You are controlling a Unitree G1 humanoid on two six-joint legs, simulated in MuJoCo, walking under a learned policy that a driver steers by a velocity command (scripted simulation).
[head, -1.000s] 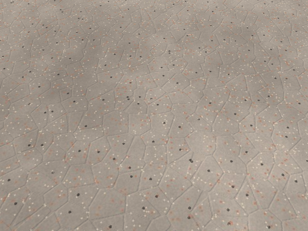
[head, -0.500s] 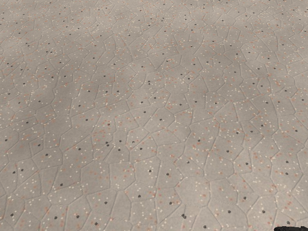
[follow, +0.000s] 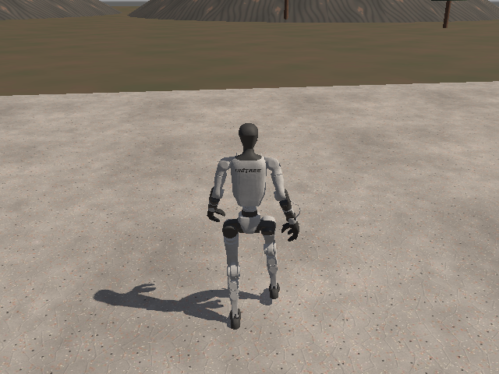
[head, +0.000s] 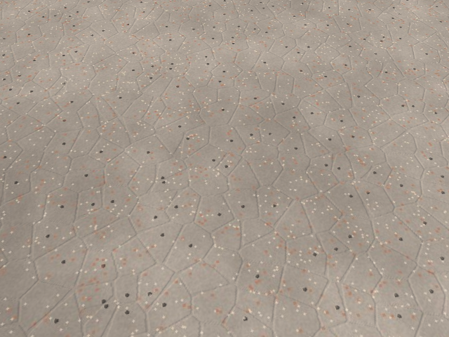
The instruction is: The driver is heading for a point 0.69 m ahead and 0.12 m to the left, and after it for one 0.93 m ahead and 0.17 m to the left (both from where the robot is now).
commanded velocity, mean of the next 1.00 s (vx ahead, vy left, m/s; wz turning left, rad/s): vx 0.50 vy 0.00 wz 0.24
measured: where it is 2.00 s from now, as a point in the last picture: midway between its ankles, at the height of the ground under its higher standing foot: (171, 217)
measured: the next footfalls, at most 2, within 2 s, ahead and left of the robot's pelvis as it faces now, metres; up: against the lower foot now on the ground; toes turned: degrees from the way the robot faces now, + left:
right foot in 0.16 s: +0.27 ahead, -0.14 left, +0.00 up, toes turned -1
left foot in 0.68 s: +0.56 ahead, +0.11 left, +0.00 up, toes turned +10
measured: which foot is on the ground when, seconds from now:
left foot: down 0.00-0.18, up 0.20-0.66, down 0.68-1.00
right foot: up 0.00-0.14, down 0.16-0.68, up 0.70-1.00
